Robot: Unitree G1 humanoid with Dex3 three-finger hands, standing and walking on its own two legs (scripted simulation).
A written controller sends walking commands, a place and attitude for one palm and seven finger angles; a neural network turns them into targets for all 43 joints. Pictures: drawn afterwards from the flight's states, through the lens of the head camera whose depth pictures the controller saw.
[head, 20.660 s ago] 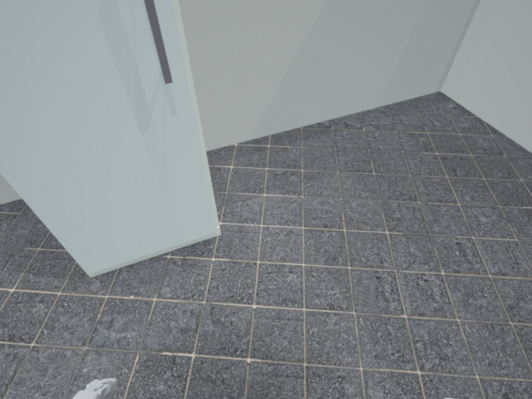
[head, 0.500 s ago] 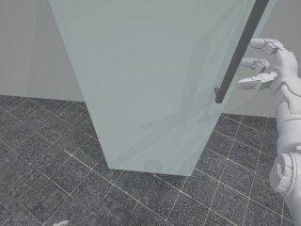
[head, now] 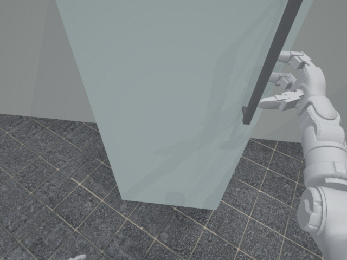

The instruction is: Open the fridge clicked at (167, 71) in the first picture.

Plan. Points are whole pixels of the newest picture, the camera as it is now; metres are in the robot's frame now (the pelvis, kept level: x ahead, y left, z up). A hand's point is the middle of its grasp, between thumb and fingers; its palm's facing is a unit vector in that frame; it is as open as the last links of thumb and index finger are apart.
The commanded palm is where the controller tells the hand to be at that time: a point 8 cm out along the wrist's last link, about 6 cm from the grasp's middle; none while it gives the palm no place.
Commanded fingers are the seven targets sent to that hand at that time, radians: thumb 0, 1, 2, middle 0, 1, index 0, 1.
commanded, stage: slide the fingers in behind the handle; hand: right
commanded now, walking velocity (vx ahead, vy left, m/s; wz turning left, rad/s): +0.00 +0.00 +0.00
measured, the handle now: (264, 67) +0.51 -0.14 +0.23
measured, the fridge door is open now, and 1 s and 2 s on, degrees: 0 0 0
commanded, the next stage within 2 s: grip the handle and tug to test in 1.48 s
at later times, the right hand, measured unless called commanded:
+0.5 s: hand (263, 83) +0.46 -0.14 +0.21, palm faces -0.01 +1.00 +0.00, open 14.0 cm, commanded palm +0.43 -0.19 +0.21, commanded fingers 0.00 0.50 -0.30 0.30 1.20 0.30 1.20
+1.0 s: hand (257, 85) +0.45 -0.12 +0.22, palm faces +0.00 +1.00 +0.01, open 14.0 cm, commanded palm +0.42 -0.17 +0.21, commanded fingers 0.00 0.50 -0.30 0.30 1.20 0.30 1.20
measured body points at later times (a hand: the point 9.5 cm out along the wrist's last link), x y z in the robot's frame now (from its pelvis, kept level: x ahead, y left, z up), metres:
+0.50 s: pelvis -0.01 +0.02 +0.00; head +0.00 +0.03 +0.45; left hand +0.09 +0.27 -0.11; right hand +0.45 -0.19 +0.22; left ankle -0.03 +0.11 -0.74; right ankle +0.02 -0.10 -0.74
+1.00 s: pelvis +0.00 +0.02 +0.00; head +0.00 +0.03 +0.45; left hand +0.12 +0.27 -0.11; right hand +0.44 -0.17 +0.22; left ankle -0.03 +0.11 -0.74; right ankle +0.02 -0.10 -0.74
